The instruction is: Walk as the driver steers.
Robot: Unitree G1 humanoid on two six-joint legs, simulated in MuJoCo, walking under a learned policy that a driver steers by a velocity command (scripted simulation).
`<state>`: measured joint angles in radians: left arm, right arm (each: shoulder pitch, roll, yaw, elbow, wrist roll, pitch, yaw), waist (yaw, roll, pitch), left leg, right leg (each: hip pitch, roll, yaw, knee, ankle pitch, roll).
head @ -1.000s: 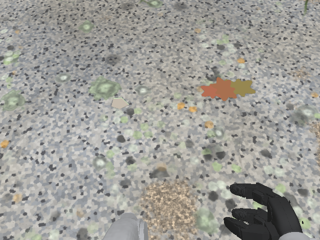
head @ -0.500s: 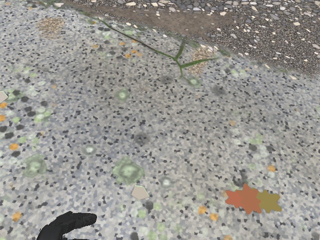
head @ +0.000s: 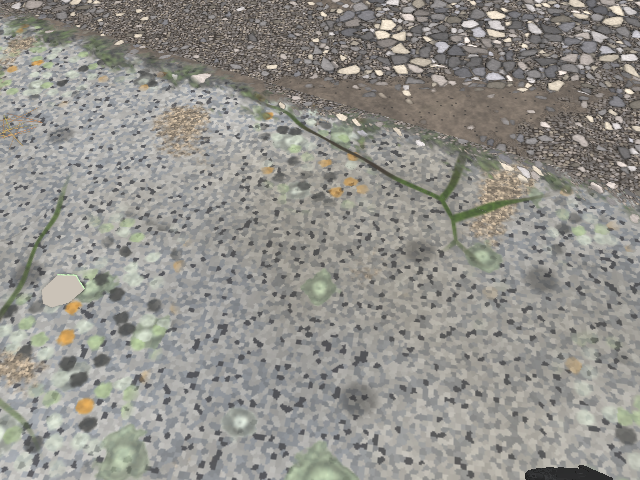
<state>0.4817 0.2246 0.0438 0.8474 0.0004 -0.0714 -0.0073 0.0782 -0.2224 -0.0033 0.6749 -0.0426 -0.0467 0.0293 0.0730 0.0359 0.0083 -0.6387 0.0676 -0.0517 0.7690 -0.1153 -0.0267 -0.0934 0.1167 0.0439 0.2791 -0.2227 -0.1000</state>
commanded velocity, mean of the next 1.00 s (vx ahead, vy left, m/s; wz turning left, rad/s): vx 0.40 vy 0.00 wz -0.42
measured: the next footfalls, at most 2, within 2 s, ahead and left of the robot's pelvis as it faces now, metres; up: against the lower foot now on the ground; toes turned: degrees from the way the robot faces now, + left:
left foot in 0.14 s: +0.24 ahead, +0.12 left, +0.00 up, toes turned -7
right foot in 0.66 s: +0.43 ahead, -0.19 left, +0.00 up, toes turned -28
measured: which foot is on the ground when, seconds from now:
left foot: up 0.00-0.12, down 0.14-0.66, up 0.68-1.00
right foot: down 0.00-0.14, up 0.16-0.64, down 0.66-1.00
